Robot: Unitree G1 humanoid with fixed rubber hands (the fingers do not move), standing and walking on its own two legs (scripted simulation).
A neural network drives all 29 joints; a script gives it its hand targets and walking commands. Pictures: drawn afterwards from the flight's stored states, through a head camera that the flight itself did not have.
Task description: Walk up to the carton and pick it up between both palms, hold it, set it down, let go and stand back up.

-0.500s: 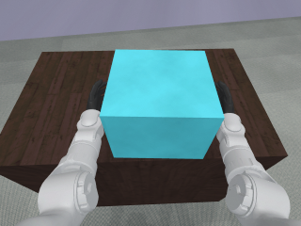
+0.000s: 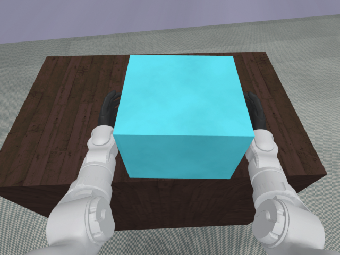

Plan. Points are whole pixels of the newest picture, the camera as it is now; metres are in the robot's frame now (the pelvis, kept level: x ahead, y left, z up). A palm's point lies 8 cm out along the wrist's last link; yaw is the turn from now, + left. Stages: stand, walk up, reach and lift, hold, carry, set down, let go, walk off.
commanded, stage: set down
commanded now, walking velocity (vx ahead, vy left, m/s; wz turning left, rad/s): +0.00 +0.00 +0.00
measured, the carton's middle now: (180, 117) +0.46 +0.02 +0.03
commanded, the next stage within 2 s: none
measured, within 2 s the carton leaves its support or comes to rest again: neither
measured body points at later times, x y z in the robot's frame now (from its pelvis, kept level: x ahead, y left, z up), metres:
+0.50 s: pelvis +0.00 +0.00 -0.01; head +0.07 +0.01 +0.44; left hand +0.43 +0.20 +0.04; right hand +0.45 -0.16 +0.05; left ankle +0.00 +0.10 -0.74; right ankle -0.03 -0.09 -0.74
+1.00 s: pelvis -0.03 -0.01 -0.03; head +0.06 -0.01 +0.41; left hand +0.43 +0.25 +0.06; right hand +0.46 -0.21 +0.07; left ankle +0.00 +0.10 -0.74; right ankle -0.03 -0.09 -0.74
